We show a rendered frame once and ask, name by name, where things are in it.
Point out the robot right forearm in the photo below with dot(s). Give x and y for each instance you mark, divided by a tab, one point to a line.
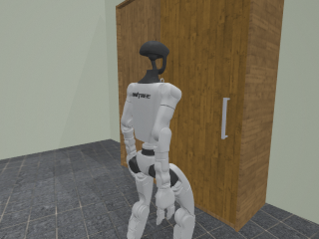
162	166

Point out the robot left upper arm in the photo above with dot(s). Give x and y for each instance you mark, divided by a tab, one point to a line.
127	116

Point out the robot left hand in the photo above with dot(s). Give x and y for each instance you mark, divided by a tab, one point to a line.
127	160

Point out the robot right upper arm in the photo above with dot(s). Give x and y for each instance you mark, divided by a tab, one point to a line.
170	96

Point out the robot right hand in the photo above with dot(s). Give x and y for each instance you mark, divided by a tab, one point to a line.
165	200

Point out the handle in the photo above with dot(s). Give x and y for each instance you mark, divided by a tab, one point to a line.
122	102
223	123

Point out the left robot shin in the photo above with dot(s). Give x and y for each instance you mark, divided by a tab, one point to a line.
136	226

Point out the right robot thigh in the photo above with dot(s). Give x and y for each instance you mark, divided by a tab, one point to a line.
182	193

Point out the wardrobe door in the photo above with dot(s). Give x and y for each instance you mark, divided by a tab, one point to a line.
207	42
140	23

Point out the robot left forearm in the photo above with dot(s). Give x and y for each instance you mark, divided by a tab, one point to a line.
129	139

